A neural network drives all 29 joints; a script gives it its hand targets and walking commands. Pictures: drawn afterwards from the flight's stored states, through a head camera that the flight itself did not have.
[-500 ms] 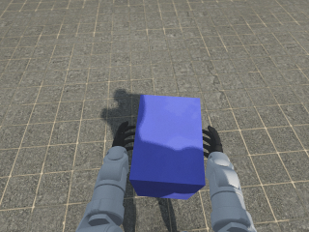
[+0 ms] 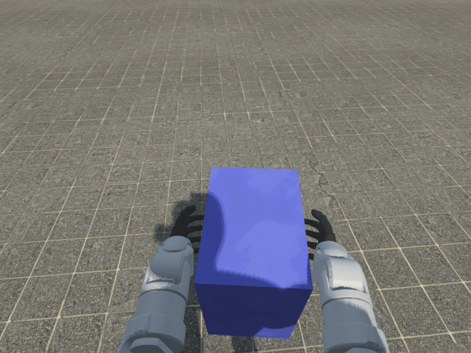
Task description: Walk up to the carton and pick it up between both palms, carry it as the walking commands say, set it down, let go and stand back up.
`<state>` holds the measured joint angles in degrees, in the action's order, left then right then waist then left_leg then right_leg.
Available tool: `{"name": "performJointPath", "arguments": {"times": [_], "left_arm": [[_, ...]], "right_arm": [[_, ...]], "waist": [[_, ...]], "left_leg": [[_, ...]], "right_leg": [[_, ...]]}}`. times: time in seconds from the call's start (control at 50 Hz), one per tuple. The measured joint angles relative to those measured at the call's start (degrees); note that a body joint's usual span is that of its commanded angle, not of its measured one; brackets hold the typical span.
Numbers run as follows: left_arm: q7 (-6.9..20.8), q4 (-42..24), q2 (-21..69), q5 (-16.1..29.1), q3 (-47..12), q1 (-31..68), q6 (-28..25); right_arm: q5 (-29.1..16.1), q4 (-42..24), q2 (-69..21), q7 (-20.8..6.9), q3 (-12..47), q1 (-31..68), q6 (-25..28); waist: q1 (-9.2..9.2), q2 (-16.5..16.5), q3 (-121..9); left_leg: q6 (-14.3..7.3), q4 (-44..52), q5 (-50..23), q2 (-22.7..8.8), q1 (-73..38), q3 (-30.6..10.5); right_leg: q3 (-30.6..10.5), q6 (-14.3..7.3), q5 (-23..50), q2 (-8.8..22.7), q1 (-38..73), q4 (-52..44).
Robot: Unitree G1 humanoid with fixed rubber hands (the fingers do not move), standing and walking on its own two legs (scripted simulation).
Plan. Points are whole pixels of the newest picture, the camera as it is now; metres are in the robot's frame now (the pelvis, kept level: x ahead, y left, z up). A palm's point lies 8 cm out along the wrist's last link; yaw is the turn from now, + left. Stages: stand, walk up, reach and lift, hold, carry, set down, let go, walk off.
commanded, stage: reach and lift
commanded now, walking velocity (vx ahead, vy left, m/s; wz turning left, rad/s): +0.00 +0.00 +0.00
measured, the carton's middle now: (251, 254) +0.34 -0.02 -0.03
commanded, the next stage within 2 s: hold in 1.40 s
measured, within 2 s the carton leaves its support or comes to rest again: neither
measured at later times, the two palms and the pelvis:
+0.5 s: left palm (171, 244) +0.31 +0.12 +0.05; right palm (322, 249) +0.29 -0.14 +0.05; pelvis -0.01 +0.00 +0.00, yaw -1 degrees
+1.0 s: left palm (168, 249) +0.30 +0.13 +0.05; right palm (318, 249) +0.30 -0.13 +0.05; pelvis -0.01 +0.00 +0.00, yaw -1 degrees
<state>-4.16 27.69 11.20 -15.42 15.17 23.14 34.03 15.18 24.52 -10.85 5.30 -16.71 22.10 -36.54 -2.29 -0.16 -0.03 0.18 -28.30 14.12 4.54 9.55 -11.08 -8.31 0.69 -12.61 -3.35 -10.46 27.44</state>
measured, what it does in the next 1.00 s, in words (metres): stands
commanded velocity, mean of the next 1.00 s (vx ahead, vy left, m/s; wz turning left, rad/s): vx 0.00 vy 0.00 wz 0.00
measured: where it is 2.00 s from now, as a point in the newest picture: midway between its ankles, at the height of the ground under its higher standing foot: outside the picture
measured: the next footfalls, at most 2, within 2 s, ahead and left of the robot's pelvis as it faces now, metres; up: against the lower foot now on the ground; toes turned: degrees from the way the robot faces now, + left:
none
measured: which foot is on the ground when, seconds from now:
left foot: down 0.00-1.00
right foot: down 0.00-1.00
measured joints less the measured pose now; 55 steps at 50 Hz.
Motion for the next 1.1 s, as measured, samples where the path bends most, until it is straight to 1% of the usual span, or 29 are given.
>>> {"name": "performJointPath", "arguments": {"times": [0.08,0.18,0.3,0.56,0.7,0.88,1.1], "left_arm": [[0.1,-0.1,-0.1,0.1,0.1,0.5,1.9],[0.3,0.5,-0.2,-0.1,0.9,1.8,3.4],[0.3,0.8,-0.4,0.0,0.9,2.7,4.1],[0.4,1.0,-0.5,-0.2,2.6,3.8,5.1],[0.4,-0.3,-0.4,-0.1,2.4,2.8,5.5],[0.4,-2.6,-0.2,0.1,1.2,0.8,5.7],[0.4,-5.0,-0.5,0.5,-1.0,-1.5,6.4]], "right_arm": [[0.2,-0.4,-0.2,0.1,-0.4,0.5,-2.1],[0.6,-0.2,-0.5,0.1,-1.3,1.3,-3.3],[0.7,-0.2,-0.5,0.2,-1.6,1.9,-3.9],[1.3,2.2,-0.5,0.1,-2.2,4.3,-4.4],[1.3,1.8,-0.6,0.1,-1.5,3.7,-4.4],[0.5,-0.3,-0.6,0.1,0.1,1.5,-4.2],[-0.5,-2.0,0.1,0.3,2.7,-0.2,-5.0]], "waist": [[-0.11,0.0,0.1],[0.03,-0.1,0.5],[0.60,-0.2,1.0],[2.06,-0.3,1.3],[2.68,-0.3,1.7],[3.20,-0.3,2.0],[3.09,-0.2,1.5]], "left_leg": [[-0.1,0.3,-0.1,-0.1,-1.4,0.1],[-0.1,0.1,-0.2,-0.2,-2.0,0.6],[-0.1,-0.3,-0.4,-0.2,-2.0,1.1],[-0.1,-0.5,-0.2,-0.4,-2.9,1.8],[0.0,0.0,-0.2,-0.6,-3.6,1.9],[0.2,0.7,-0.4,-0.9,-3.8,1.9],[0.3,1.8,-0.6,-1.1,-4.3,1.9]], "right_leg": [[0.1,0.0,0.2,0.1,1.5,-0.5],[-0.1,0.1,0.5,0.0,2.1,-0.4],[-0.3,0.2,0.7,0.0,2.0,-0.1],[-0.3,0.1,0.5,0.1,2.7,0.5],[-0.1,0.0,0.4,0.0,3.3,0.2],[0.2,-0.3,0.4,0.0,3.4,-0.2],[0.5,-0.5,0.6,0.0,3.9,-1.1]]}}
